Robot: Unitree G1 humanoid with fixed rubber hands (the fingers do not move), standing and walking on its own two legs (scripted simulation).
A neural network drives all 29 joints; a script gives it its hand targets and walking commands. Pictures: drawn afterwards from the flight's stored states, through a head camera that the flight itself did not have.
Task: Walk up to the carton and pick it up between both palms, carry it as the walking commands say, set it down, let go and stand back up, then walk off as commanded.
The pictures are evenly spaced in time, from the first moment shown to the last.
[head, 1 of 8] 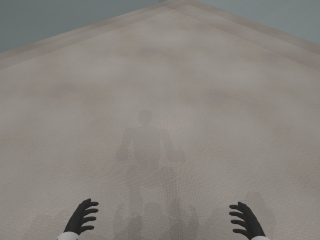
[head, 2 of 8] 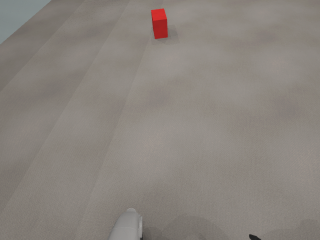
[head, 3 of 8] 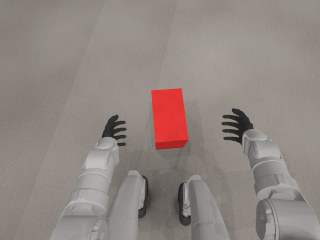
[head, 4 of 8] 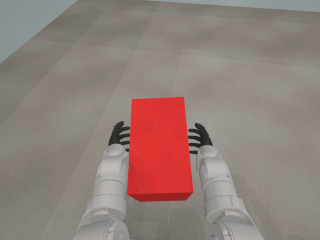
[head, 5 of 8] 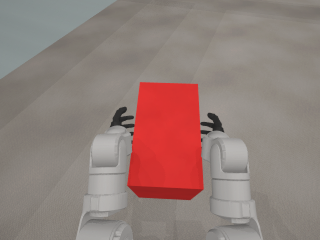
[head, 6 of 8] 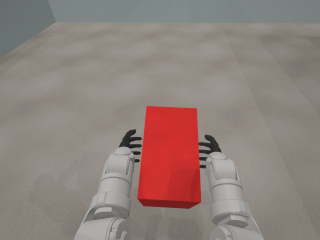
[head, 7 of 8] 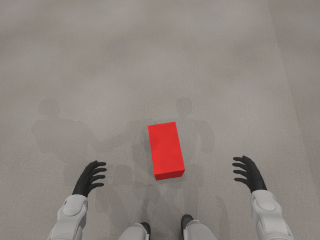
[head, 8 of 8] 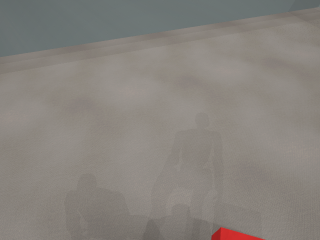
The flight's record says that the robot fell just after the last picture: no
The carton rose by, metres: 0.67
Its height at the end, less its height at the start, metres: +0.00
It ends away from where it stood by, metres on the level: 2.97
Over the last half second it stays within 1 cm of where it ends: yes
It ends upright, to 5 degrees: yes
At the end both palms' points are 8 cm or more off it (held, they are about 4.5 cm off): yes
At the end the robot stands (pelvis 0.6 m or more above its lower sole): yes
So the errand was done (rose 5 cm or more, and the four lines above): yes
